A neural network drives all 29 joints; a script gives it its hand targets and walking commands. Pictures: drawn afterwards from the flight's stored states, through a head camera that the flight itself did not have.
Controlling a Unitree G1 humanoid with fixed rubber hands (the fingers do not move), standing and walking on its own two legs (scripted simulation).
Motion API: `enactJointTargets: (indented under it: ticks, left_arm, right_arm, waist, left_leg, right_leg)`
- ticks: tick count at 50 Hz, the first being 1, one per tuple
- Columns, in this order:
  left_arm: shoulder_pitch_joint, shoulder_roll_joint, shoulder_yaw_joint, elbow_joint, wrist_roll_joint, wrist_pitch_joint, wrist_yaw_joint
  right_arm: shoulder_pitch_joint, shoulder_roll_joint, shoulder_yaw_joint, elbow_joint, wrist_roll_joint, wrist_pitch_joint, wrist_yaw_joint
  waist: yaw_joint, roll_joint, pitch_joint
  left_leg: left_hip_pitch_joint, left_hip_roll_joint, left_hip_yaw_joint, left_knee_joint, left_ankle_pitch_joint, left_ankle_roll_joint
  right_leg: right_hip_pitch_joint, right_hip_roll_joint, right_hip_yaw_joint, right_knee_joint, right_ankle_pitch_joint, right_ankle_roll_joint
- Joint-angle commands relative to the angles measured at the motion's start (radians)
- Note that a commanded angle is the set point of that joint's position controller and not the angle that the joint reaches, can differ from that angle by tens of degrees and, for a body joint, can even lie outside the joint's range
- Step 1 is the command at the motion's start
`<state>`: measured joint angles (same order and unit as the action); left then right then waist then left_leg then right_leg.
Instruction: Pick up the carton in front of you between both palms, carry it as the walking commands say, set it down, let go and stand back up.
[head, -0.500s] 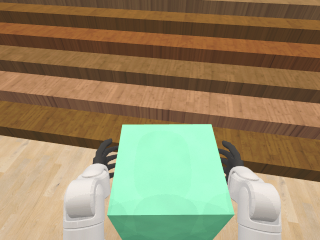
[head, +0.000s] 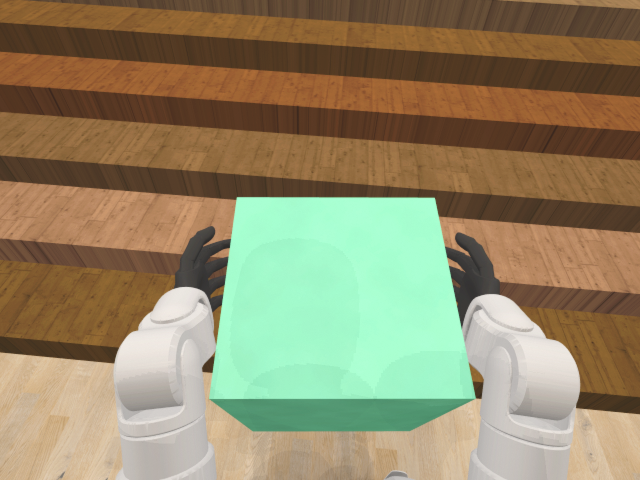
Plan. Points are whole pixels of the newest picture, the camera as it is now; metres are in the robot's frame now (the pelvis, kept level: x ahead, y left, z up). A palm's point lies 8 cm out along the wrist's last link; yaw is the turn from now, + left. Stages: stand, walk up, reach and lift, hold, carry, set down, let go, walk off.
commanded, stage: carry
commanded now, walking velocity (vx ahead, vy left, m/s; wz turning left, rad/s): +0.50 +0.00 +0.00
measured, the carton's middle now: (333, 328) +0.30 +0.00 +0.06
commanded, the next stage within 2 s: none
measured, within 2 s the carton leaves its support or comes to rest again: neither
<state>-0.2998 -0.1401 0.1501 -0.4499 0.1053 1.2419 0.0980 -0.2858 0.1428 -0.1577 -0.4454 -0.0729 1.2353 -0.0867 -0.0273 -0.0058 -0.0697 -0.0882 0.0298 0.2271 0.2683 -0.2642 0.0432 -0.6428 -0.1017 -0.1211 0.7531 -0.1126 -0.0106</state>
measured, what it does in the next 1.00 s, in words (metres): climbs: right foot, then left foot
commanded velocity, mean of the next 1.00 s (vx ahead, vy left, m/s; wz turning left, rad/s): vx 0.50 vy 0.00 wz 0.00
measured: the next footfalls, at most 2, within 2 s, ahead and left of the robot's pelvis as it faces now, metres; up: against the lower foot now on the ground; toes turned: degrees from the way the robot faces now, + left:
right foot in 0.14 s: +0.29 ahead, -0.10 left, +0.00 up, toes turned -8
left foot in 0.56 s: +0.47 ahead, +0.09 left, +0.00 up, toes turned +3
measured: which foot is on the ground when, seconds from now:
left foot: down 0.00-0.14, up 0.16-0.54, down 0.56-0.92, up 0.94-1.00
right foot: up 0.00-0.12, down 0.14-0.68, up 0.70-0.88, down 0.90-1.00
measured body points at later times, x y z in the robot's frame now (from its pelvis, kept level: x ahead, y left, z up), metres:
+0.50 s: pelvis +0.32 -0.03 -0.01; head +0.40 -0.04 +0.43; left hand +0.72 +0.14 +0.14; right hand +0.74 -0.17 +0.13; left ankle +0.40 +0.10 -0.68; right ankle +0.25 -0.10 -0.75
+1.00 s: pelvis +0.74 +0.02 +0.04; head +0.85 +0.06 +0.47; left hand +1.13 +0.21 +0.15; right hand +1.16 -0.10 +0.15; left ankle +0.53 +0.12 -0.46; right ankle +0.68 -0.03 -0.63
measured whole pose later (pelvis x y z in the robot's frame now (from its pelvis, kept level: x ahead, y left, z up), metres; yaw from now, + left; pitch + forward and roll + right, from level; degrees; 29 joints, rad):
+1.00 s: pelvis +0.74 +0.02 +0.04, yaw +2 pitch +8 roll -3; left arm -0.84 -0.10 0.22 -0.08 0.14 1.25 0.15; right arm -0.74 -0.02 -0.37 -0.16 0.02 1.27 -0.11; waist 0.10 -0.02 0.11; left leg -0.48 -0.12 -0.10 1.71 -0.42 0.03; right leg -0.53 0.13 -0.12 1.01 -0.58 -0.19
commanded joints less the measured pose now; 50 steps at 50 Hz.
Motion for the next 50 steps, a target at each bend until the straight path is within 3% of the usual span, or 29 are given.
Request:
enactJointTargets:
  ticks: [1,5,7,8,9,10,13,20,24,28,30,31,32,33,34,35,36,38,39,41,42,43,44,45,46,47,48,49,50]
  left_arm:
    - [-0.619,-0.643,-0.709,0.054,-0.395,0.048,-0.199]
    - [-0.824,-0.594,-0.633,0.183,-0.444,0.098,-0.192]
    - [-0.883,-0.595,-0.582,0.280,-0.458,0.117,-0.189]
    - [-0.912,-0.594,-0.557,0.322,-0.462,0.126,-0.187]
    - [-0.983,-0.580,-0.539,0.359,-0.467,0.127,-0.187]
    - [-1.023,-0.644,-0.541,0.353,-0.501,0.127,-0.189]
    - [-1.229,-0.790,-0.515,0.326,-0.554,0.123,-0.198]
    - [-1.325,-0.894,-0.477,0.408,-0.520,0.093,-0.204]
    - [-1.297,-0.895,-0.472,0.407,-0.478,0.074,-0.204]
    - [-1.237,-0.878,-0.496,0.403,-0.452,0.065,-0.202]
    - [-1.268,-0.890,-0.534,0.396,-0.477,0.066,-0.206]
    - [-1.276,-0.892,-0.548,0.401,-0.490,0.062,-0.207]
    - [-1.313,-0.902,-0.572,0.389,-0.509,0.055,-0.209]
    - [-1.374,-0.924,-0.596,0.367,-0.533,0.043,-0.210]
    - [-1.381,-0.971,-0.621,0.361,-0.549,0.033,-0.212]
    - [-1.311,-0.958,-0.615,0.399,-0.539,0.026,-0.208]
    - [-1.228,-0.913,-0.572,0.456,-0.502,0.034,-0.189]
    - [-1.250,-0.873,-0.536,0.370,-0.443,0.036,-0.157]
    - [-1.238,-0.845,-0.520,0.334,-0.409,0.036,-0.143]
    - [-1.168,-0.770,-0.480,0.332,-0.316,0.030,-0.110]
    - [-1.127,-0.731,-0.461,0.344,-0.275,0.025,-0.095]
    - [-1.107,-0.707,-0.451,0.356,-0.242,0.021,-0.084]
    - [-1.143,-0.684,-0.451,0.339,-0.232,0.021,-0.082]
    - [-1.149,-0.707,-0.470,0.335,-0.242,0.024,-0.085]
    - [-1.158,-0.735,-0.501,0.314,-0.252,0.014,-0.088]
    - [-1.132,-0.770,-0.527,0.306,-0.267,0.005,-0.092]
    - [-1.030,-0.844,-0.566,0.330,-0.315,0.010,-0.101]
    - [-0.994,-0.855,-0.591,0.357,-0.371,0.020,-0.115]
    - [-1.010,-0.894,-0.618,0.344,-0.434,0.015,-0.133]
  right_arm:
    - [-0.627,0.608,0.698,0.038,0.401,0.048,0.217]
    - [-0.829,0.573,0.643,0.160,0.422,0.093,0.185]
    - [-0.943,0.579,0.617,0.217,0.441,0.115,0.173]
    - [-0.989,0.586,0.601,0.248,0.444,0.124,0.167]
    - [-1.062,0.631,0.596,0.257,0.460,0.134,0.159]
    - [-1.147,0.635,0.575,0.273,0.468,0.138,0.151]
    - [-1.248,0.765,0.530,0.326,0.458,0.133,0.136]
    - [-1.258,0.858,0.468,0.456,0.364,0.092,0.117]
    - [-1.255,0.866,0.475,0.452,0.335,0.070,0.117]
    - [-1.229,0.848,0.488,0.434,0.318,0.067,0.125]
    - [-1.221,0.830,0.495,0.446,0.313,0.064,0.132]
    - [-1.217,0.827,0.494,0.456,0.312,0.065,0.136]
    - [-1.232,0.822,0.493,0.449,0.309,0.060,0.139]
    - [-1.218,0.823,0.489,0.439,0.308,0.052,0.143]
    - [-1.190,0.809,0.479,0.417,0.317,0.041,0.141]
    - [-1.163,0.780,0.476,0.426,0.335,0.041,0.143]
    - [-1.109,0.771,0.478,0.474,0.323,0.050,0.142]
    - [-1.197,0.833,0.516,0.316,0.387,0.036,0.150]
    - [-1.284,0.855,0.543,0.223,0.428,0.035,0.159]
    - [-1.367,0.888,0.599,0.158,0.519,0.044,0.186]
    - [-1.370,0.898,0.619,0.165,0.560,0.050,0.201]
    - [-1.403,0.906,0.634,0.182,0.597,0.050,0.216]
    - [-1.398,0.903,0.635,0.193,0.607,0.044,0.222]
    - [-1.390,0.895,0.632,0.204,0.595,0.037,0.225]
    - [-1.428,0.887,0.639,0.183,0.579,0.035,0.225]
    - [-1.452,0.881,0.637,0.165,0.562,0.038,0.223]
    - [-1.357,0.861,0.623,0.210,0.516,0.055,0.219]
    - [-1.253,0.826,0.588,0.262,0.458,0.055,0.202]
    - [-1.141,0.755,0.527,0.289,0.377,0.051,0.186]
  waist:
    - [-0.009,0.152,-0.134]
    - [0.008,0.163,-0.132]
    - [0.069,0.065,-0.261]
    - [0.095,-0.082,-0.335]
    - [0.079,-0.349,-0.413]
    - [0.100,-0.321,-0.396]
    - [0.083,-0.062,-0.388]
    - [0.088,-0.077,-0.431]
    - [0.111,-0.156,-0.422]
    - [0.155,-0.154,-0.376]
    - [0.215,-0.122,-0.327]
    - [0.205,-0.133,-0.355]
    - [0.126,-0.089,-0.403]
    - [-0.077,-0.030,-0.483]
    - [-0.197,0.164,-0.405]
    - [-0.129,0.362,-0.299]
    - [-0.170,0.435,-0.499]
    - [-0.195,0.153,-0.491]
    - [-0.171,0.074,-0.432]
    - [-0.099,0.066,-0.357]
    - [-0.042,0.050,-0.363]
    - [0.008,0.008,-0.354]
    - [0.081,0.145,-0.396]
    - [0.169,0.232,-0.496]
    - [0.289,0.155,-0.627]
    - [0.404,-0.162,-0.682]
    - [0.386,-0.442,-0.493]
    - [0.356,-0.479,-0.595]
    - [0.388,-0.257,-0.640]
  left_leg:
    - [0.124,0.200,-0.105,-0.054,0.319,0.097]
    - [0.112,0.205,-0.075,0.081,0.441,0.069]
    - [0.007,0.114,-0.002,0.435,0.510,0.030]
    - [-0.143,0.073,-0.021,0.700,0.266,0.011]
    - [-0.467,-0.079,-0.093,0.964,-0.179,-0.015]
    - [-0.597,-0.064,-0.210,1.095,-0.225,0.011]
    - [-0.625,0.046,-0.256,1.074,-0.057,0.049]
    - [-0.735,0.032,-0.178,0.813,-0.031,0.009]
    - [-0.735,-0.010,-0.098,0.720,0.025,0.016]
    - [-1.008,0.017,-0.115,0.805,-0.048,0.052]
    - [-1.190,-0.040,-0.044,0.855,-0.222,0.054]
    - [-1.062,-0.039,-0.087,0.691,-0.210,0.063]
    - [-0.728,-0.041,-0.121,0.322,-0.068,0.068]
    - [-0.153,-0.053,-0.117,0.000,0.374,0.036]
    - [0.304,-0.013,-0.091,-0.127,0.758,0.048]
    - [0.663,0.166,-0.361,0.251,1.718,0.094]
    - [1.025,0.303,-0.489,0.460,2.205,0.214]
    - [0.916,0.285,-0.561,0.329,1.354,0.223]
    - [0.865,0.236,-0.521,0.296,1.175,0.197]
    - [0.620,0.181,-0.379,0.184,1.046,0.154]
    - [0.455,0.164,-0.322,0.100,1.026,0.126]
    - [0.167,0.092,-0.178,0.037,1.258,0.092]
    - [-0.067,0.084,-0.156,0.071,1.696,0.116]
    - [-0.126,0.134,-0.191,0.258,1.837,0.120]
    - [-0.039,0.066,-0.192,0.634,1.909,0.031]
    - [-0.242,-0.080,-0.233,1.346,0.848,-0.091]
    - [-0.764,-0.245,-0.249,1.749,-0.226,-0.051]
    - [-1.209,-0.333,-0.390,2.172,-0.512,-0.034]
    - [-1.310,-0.336,-0.437,2.181,-0.505,0.018]
  right_leg:
    - [0.000,0.034,-0.057,-0.119,0.060,-0.017]
    - [0.153,0.065,-0.075,-0.197,0.066,-0.058]
    - [0.498,0.137,-0.119,-0.229,-0.042,-0.056]
    - [0.659,-0.054,0.148,-0.267,-0.180,-0.063]
    - [0.859,-0.288,0.642,-0.414,-0.299,-0.211]
    - [0.865,-0.275,0.702,-0.469,-0.287,-0.233]
    - [0.762,-0.206,0.411,-0.386,0.080,-0.179]
    - [0.859,-0.154,0.209,-0.344,0.431,-0.202]
    - [0.926,-0.113,0.122,-0.275,0.634,-0.188]
    - [1.181,-0.141,0.194,-0.210,0.747,-0.205]
    - [1.385,-0.111,0.219,-0.098,1.161,-0.175]
    - [1.344,-0.090,0.190,-0.014,1.298,-0.136]
    - [1.166,-0.025,0.083,0.139,1.378,-0.069]
    - [0.816,-0.006,0.042,0.413,1.219,-0.023]
    - [0.323,0.112,-0.039,0.720,0.268,-0.027]
    - [-0.348,0.236,0.007,1.028,-0.492,-0.013]
    - [-0.607,0.294,0.152,1.260,-0.642,-0.038]
    - [-0.732,0.242,0.171,1.406,-0.593,-0.083]
    - [-0.797,0.220,0.129,1.360,-0.640,-0.092]
    - [-0.689,0.167,0.018,1.168,-0.656,-0.113]
    - [-0.515,0.116,-0.010,0.993,-0.607,-0.112]
    - [-0.151,0.147,-0.114,0.640,-0.503,-0.117]
    - [0.190,0.211,-0.158,0.454,-0.296,-0.115]
    - [0.462,0.206,-0.119,0.342,-0.131,-0.109]
    - [0.620,0.261,-0.045,0.093,-0.120,-0.134]
    - [0.924,0.096,0.245,-0.267,0.322,-0.246]
    - [1.148,0.098,0.377,-0.299,0.992,-0.332]
    - [1.578,-0.145,0.605,-0.008,1.855,-0.409]
    - [1.603,-0.141,0.752,-0.073,1.590,-0.380]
